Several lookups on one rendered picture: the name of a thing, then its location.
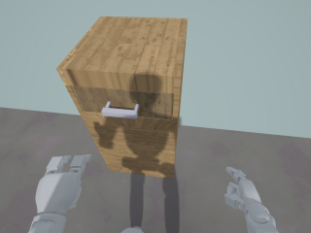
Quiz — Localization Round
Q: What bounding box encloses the robot right hand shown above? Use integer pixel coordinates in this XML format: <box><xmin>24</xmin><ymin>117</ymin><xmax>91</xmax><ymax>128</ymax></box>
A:
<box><xmin>225</xmin><ymin>166</ymin><xmax>262</xmax><ymax>212</ymax></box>

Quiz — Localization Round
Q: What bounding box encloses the robot right forearm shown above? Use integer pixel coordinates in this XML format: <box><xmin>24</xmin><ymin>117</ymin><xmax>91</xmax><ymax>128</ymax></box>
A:
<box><xmin>244</xmin><ymin>203</ymin><xmax>279</xmax><ymax>233</ymax></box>

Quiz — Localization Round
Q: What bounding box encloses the robot left forearm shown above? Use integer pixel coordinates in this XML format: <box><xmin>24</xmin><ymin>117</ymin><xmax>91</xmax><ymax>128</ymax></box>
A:
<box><xmin>28</xmin><ymin>213</ymin><xmax>67</xmax><ymax>233</ymax></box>

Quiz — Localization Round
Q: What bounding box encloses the handle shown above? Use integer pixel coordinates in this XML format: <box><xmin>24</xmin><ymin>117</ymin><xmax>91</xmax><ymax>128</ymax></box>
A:
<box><xmin>101</xmin><ymin>101</ymin><xmax>139</xmax><ymax>119</ymax></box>

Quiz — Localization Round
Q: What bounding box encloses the drawer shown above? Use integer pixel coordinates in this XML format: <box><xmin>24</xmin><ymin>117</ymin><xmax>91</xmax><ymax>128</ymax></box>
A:
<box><xmin>71</xmin><ymin>85</ymin><xmax>174</xmax><ymax>119</ymax></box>

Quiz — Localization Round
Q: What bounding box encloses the robot left hand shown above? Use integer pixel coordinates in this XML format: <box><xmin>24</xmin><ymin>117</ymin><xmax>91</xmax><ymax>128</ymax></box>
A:
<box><xmin>35</xmin><ymin>154</ymin><xmax>91</xmax><ymax>216</ymax></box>

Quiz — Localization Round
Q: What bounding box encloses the cabinet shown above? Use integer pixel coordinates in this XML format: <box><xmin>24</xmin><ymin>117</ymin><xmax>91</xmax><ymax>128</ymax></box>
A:
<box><xmin>56</xmin><ymin>16</ymin><xmax>188</xmax><ymax>180</ymax></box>

